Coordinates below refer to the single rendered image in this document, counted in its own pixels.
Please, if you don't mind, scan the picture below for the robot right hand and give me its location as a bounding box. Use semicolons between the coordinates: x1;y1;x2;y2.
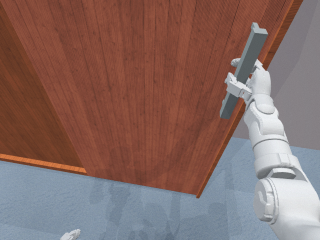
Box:
224;58;271;105

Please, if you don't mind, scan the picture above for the right robot upper arm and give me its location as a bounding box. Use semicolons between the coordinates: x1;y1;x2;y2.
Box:
253;177;320;240

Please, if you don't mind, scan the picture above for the wardrobe door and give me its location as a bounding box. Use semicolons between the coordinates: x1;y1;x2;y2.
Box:
0;0;292;195
0;1;84;168

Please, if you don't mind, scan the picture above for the handle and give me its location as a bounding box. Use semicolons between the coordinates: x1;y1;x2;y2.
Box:
219;22;268;119

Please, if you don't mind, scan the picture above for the right robot forearm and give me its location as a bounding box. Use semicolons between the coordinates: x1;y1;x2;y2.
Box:
243;94;320;221

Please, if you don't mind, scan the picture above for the robot left hand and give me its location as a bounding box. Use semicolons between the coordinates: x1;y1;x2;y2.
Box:
60;229;81;240

